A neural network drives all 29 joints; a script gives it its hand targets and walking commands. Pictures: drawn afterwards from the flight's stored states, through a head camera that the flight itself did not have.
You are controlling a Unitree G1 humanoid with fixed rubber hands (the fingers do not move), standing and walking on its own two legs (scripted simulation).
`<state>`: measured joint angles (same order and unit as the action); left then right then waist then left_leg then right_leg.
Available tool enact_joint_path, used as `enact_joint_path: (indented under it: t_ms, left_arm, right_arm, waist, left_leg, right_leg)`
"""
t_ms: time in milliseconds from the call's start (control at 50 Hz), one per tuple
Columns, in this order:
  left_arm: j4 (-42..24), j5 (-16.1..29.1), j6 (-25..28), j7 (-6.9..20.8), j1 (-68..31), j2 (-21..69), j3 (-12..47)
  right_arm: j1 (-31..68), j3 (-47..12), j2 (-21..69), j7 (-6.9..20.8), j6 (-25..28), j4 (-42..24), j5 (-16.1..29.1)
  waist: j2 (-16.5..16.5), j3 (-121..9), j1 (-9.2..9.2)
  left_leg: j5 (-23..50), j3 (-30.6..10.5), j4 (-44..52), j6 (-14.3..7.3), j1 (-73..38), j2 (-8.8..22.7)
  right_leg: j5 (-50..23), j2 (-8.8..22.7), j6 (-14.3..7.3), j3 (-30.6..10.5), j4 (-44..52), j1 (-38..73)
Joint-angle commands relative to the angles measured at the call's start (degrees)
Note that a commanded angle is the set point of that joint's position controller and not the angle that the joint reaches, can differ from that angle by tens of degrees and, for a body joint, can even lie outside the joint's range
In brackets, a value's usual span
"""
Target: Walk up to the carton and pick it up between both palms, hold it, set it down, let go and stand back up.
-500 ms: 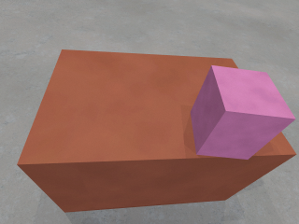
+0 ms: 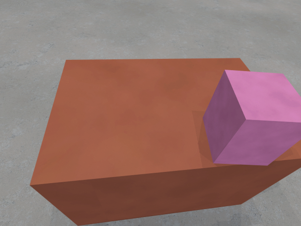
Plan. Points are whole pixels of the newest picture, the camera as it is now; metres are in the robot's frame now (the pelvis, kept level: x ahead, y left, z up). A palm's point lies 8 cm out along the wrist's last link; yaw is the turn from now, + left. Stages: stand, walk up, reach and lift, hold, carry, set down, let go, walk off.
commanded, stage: walk up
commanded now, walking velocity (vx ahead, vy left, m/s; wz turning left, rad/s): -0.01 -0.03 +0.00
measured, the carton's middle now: (247, 119) +0.46 -0.30 +0.00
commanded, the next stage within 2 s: none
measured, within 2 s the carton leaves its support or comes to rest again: neither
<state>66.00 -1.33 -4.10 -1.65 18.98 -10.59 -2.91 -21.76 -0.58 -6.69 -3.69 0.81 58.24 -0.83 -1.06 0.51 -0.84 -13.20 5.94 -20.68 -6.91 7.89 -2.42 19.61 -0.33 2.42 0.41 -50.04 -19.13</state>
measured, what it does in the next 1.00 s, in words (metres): steps to the right: right foot, then left foot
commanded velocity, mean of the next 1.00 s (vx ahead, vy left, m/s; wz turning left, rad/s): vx -0.02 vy -0.03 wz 0.00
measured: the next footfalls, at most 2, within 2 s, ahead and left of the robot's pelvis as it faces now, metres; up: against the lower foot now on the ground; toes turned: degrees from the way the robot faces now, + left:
right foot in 0.40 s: +0.03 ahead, -0.17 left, +0.00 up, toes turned -5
left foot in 0.92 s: -0.04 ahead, +0.01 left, +0.00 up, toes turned +4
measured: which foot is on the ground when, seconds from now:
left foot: down 0.00-0.42, up 0.44-0.90, down 0.92-1.00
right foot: up 0.00-0.38, down 0.40-1.00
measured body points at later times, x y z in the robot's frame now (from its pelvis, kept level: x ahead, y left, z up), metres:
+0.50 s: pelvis -0.02 -0.09 -0.01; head +0.00 -0.12 +0.43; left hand +0.01 +0.14 -0.15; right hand -0.02 -0.31 -0.19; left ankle -0.02 +0.02 -0.73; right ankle -0.01 -0.16 -0.75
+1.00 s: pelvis -0.06 -0.11 +0.00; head -0.06 -0.11 +0.45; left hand -0.09 +0.09 -0.17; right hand -0.10 -0.32 -0.17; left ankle -0.08 +0.01 -0.75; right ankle -0.01 -0.17 -0.75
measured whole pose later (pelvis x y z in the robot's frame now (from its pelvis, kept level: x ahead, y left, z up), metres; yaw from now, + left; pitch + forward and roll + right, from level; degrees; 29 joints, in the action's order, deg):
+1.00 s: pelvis -0.06 -0.11 +0.00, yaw +2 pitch -2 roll +0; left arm 63.3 0.0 -0.3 -2.1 19.8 -6.7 -0.9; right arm -21.2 0.4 -6.1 -2.0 -1.5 65.6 -1.7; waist -0.5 0.7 0.3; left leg -14.2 1.6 -22.9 0.2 7.2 1.2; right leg 7.9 -2.6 -5.3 8.9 -20.0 -11.5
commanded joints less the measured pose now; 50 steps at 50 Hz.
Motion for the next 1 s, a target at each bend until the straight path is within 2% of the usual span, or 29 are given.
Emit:
enact_joint_path:
  t_ms: [0,60,80,140,160,180,220,240,280,320,340,380,400,420,440,460,480,520,560,580,620,700,740,780,820,840,880,960,980]
  left_arm:
    - [-1.1,0.6,0.9,0.5,4.0,3.8,1.4]
    - [0.1,0.9,1.4,-0.2,2.7,0.4,1.0]
    - [0.6,1.1,1.4,-0.8,3.5,0.2,1.4]
    - [0.5,1.1,1.5,-1.3,1.8,-1.7,0.9]
    - [1.1,0.5,0.9,-1.5,3.4,-4.1,0.1]
    - [-0.3,0.9,1.2,-1.6,1.3,-2.0,0.8]
    - [-0.8,0.4,1.1,-1.8,-0.2,-2.8,0.2]
    - [-1.0,0.6,1.1,-1.8,0.5,-1.8,0.3]
    - [-2.4,0.5,1.8,-1.5,-0.4,0.8,1.0]
    - [-3.5,0.3,2.9,-1.3,-0.7,-0.1,0.8]
    - [-3.7,0.0,3.5,-1.3,-0.6,-0.9,0.7]
    - [-3.9,0.1,4.2,-1.7,-0.1,-4.3,0.4]
    - [-3.7,0.0,4.3,-1.9,0.1,-3.3,1.3]
    - [-3.3,0.3,4.1,-2.0,0.2,-3.7,1.2]
    - [-4.4,0.5,3.3,-1.9,-2.6,-4.0,0.5]
    - [-5.8,0.5,2.3,-1.9,-5.7,-4.9,-0.1]
    - [-6.2,0.0,2.4,-1.9,-6.5,-2.3,0.9]
    - [-5.4,0.3,3.5,-2.0,-3.0,-3.0,1.2]
    - [-5.7,0.4,4.9,-1.7,-0.6,-1.0,2.4]
    - [-6.5,0.5,5.5,-1.2,0.2,-1.3,2.4]
    - [-5.1,0.5,6.2,-1.0,2.4,-2.2,2.6]
    - [-5.2,0.1,5.9,-0.8,1.3,-1.2,2.6]
    - [-5.3,0.0,5.9,-0.7,0.9,-1.4,2.2]
    - [-5.1,0.0,5.7,-0.7,2.2,-2.0,2.0]
    - [-5.4,0.7,5.1,-0.8,1.0,-2.5,1.6]
    - [-5.1,1.4,4.7,-0.9,1.5,-1.6,1.7]
    - [-4.4,1.5,4.3,-0.6,2.4,-1.5,1.2]
    - [-3.4,1.1,3.6,-0.7,3.0,-0.3,1.2]
    - [-3.8,0.9,3.7,-0.6,3.3,-0.6,1.5]
  right_arm:
    - [-4.2,-0.2,-1.4,0.9,0.1,1.7,0.8]
    - [-4.3,0.0,-3.6,1.0,0.7,2.1,-0.1]
    - [-6.1,0.2,-5.4,1.2,1.1,1.5,-0.4]
    - [-6.8,0.4,-5.2,1.3,1.5,1.1,-0.7]
    - [-7.1,1.0,-8.5,0.9,1.9,-0.5,-0.9]
    - [-4.9,1.5,-8.9,0.7,1.8,-0.8,-0.9]
    - [-6.3,2.8,-11.0,0.3,1.3,-1.3,-1.5]
    - [-6.9,2.8,-9.7,0.1,1.2,-1.5,-1.4]
    - [-3.9,2.8,-7.5,0.0,0.7,-1.8,-1.2]
    - [-1.7,3.1,-7.2,-0.1,0.1,-2.2,-1.1]
    - [-2.3,3.0,-6.1,0.0,-0.2,-2.3,-0.8]
    - [-4.2,1.9,-2.4,0.3,-0.8,-2.5,0.3]
    - [-2.7,1.9,-1.9,0.4,-1.6,-2.6,0.2]
    - [-2.6,1.7,-1.5,0.7,-2.4,-2.8,0.0]
    - [-2.3,1.9,-2.8,1.0,-2.7,-3.5,0.1]
    - [0.7,3.3,-6.8,0.8,-3.3,-3.8,-1.0]
    - [1.0,3.8,-6.5,1.2,-3.7,-3.1,-1.7]
    - [-0.5,3.4,-4.1,1.5,-3.7,-0.9,-1.7]
    - [-4.1,2.4,-0.6,1.7,-3.6,2.0,-1.2]
    - [-5.2,3.0,-2.0,1.4,-4.2,3.7,-0.6]
    - [-1.8,2.5,-1.9,1.5,-4.3,2.8,-0.3]
    - [0.5,2.5,-2.7,1.6,-4.0,3.3,0.0]
    - [0.0,2.7,-4.2,1.5,-3.6,3.9,-0.1]
    - [-1.2,2.2,-3.7,1.4,-3.0,4.9,-0.4]
    - [-4.6,2.4,-4.2,1.5,-2.9,6.3,-0.3]
    - [-4.6,2.3,-4.1,1.6,-2.7,6.8,-0.7]
    - [-6.8,1.6,-3.0,1.6,-2.2,7.6,-1.1]
    - [-4.5,0.8,-2.4,1.6,-1.1,7.7,-0.6]
    - [-5.0,0.5,-1.5,1.5,-0.8,8.1,-0.3]
  waist:
    - [14.4,5.0,1.54]
    - [14.8,5.8,0.69]
    - [14.7,5.4,-0.21]
    - [7.3,4.3,-0.33]
    - [5.5,4.2,-0.85]
    - [9.7,5.3,1.02]
    - [6.7,3.1,-1.3]
    - [6.1,1.4,-0.97]
    - [10.6,0.1,-0.02]
    - [7.4,0.0,1.36]
    - [1.9,-1.7,0.91]
    - [-11.3,-3.3,-0.15]
    - [-11.3,-1.8,0.64]
    - [-16.1,-1.1,0.19]
    - [-22.8,0.2,-0.78]
    - [-21.3,7.3,0.3]
    - [-13.7,9.4,-0.3]
    - [-6.3,8.2,-0.51]
    - [2.6,5.1,-0.62]
    - [6.9,3.7,-0.41]
    - [3.7,3.5,-0.27]
    - [-6.2,1.2,0.44]
    - [-8.9,1.2,0.4]
    - [-7.2,0.8,0.58]
    - [-8.6,1.1,-0.64]
    - [-6.3,2.5,-0.32]
    - [-7.8,2.6,-0.13]
    - [4.7,7.0,0.73]
    - [5.4,7.2,1.49]
  left_leg:
    - [7.2,-6.6,11.0,9.5,4.9,8.2]
    - [15.0,-7.1,9.1,7.1,-2.2,8.3]
    - [23.9,-7.9,6.4,6.5,-2.1,10.9]
    - [26.5,-11.8,5.1,4.2,-3.8,13.4]
    - [34.2,-15.3,3.2,4.7,-6.9,18.0]
    - [43.4,-12.1,0.2,3.7,-4.2,16.8]
    - [46.1,-15.6,-1.2,0.2,-6.0,20.2]
    - [43.1,-15.8,-1.7,-2.0,-5.4,21.2]
    - [36.5,-12.2,-3.1,-3.7,-1.1,18.1]
    - [31.0,-9.4,-6.0,-1.6,3.0,14.4]
    - [22.7,-7.3,-8.6,0.5,6.1,11.7]
    - [-2.5,-1.8,-16.6,4.0,11.3,5.5]
    - [-15.8,-0.9,-20.6,4.4,9.9,4.2]
    - [-20.3,-3.0,-24.4,3.9,9.5,3.7]
    - [-20.4,-4.0,-27.4,3.5,9.9,3.9]
    - [-19.5,-2.8,-33.0,4.4,11.1,3.5]
    - [-17.6,-3.7,-35.0,5.1,13.8,3.3]
    - [-13.8,-3.4,-36.9,5.8,17.6,3.8]
    - [-11.3,-4.3,-35.2,6.6,16.0,4.1]
    - [-10.8,-5.3,-33.3,7.3,16.0,3.3]
    - [-10.0,-6.6,-25.3,7.1,14.6,4.2]
    - [-11.5,-4.5,-16.3,7.0,10.6,2.6]
    - [-10.2,-5.5,-10.3,6.9,8.9,3.0]
    - [-5.9,-5.1,-4.1,6.2,5.8,3.3]
    - [0.9,-5.5,-2.3,5.3,0.1,4.2]
    - [1.4,-5.4,-2.1,5.2,-0.9,4.3]
    - [0.0,-5.5,-1.7,4.8,-4.3,5.6]
    - [-6.6,-8.1,3.4,4.7,6.8,8.0]
    - [-8.2,-9.1,5.0,4.9,10.3,7.9]
  right_leg:
    - [-4.4,1.5,-1.5,-1.1,3.5,0.9]
    - [-3.7,-0.3,-1.2,2.8,5.4,-3.1]
    - [-3.2,0.8,-1.0,2.4,7.8,-2.7]
    - [-1.4,1.7,-1.4,1.6,10.1,-1.1]
    - [0.3,1.8,-1.0,1.7,6.8,-5.3]
    - [-0.6,4.5,-1.2,-0.2,9.1,-3.7]
    - [3.2,2.7,-0.7,2.1,6.9,-4.6]
    - [4.3,4.0,-0.9,0.3,6.3,-3.4]
    - [1.6,4.4,-2.1,1.1,13.1,1.6]
    - [-11.1,4.7,-3.2,1.7,22.8,8.1]
    - [-21.5,7.1,-4.5,-0.8,25.5,12.2]
    - [-38.1,17.8,-8.6,-10.0,27.7,15.8]
    - [-34.5,19.9,-11.4,-10.7,29.9,11.2]
    - [-22.4,20.5,-13.5,-12.1,34.1,6.9]
    - [-1.0,16.6,-14.1,-10.8,38.8,2.7]
    - [3.4,13.8,-13.8,-8.2,41.0,-4.6]
    - [-1.9,12.8,-12.9,-8.8,40.4,-2.8]
    - [-11.6,12.5,-11.6,-5.5,38.6,2.6]
    - [-13.4,14.1,-10.9,-7.3,38.0,6.4]
    - [-12.9,16.0,-8.9,-11.8,38.7,10.4]
    - [-14.4,15.7,-7.6,-11.0,39.1,11.0]
    - [-0.1,12.1,-8.1,-9.2,40.8,12.6]
    - [-3.9,12.2,-8.9,-8.9,39.2,14.2]
    - [-6.4,13.0,-9.3,-8.6,37.9,13.3]
    - [1.6,11.5,-6.8,-7.1,41.3,7.4]
    - [4.7,10.3,-5.5,-6.8,42.5,4.6]
    - [9.1,10.5,-4.9,-7.0,43.8,0.3]
    - [-2.2,6.7,-5.1,-1.8,38.1,7.4]
    - [-4.0,6.6,-5.5,-1.4,35.7,10.1]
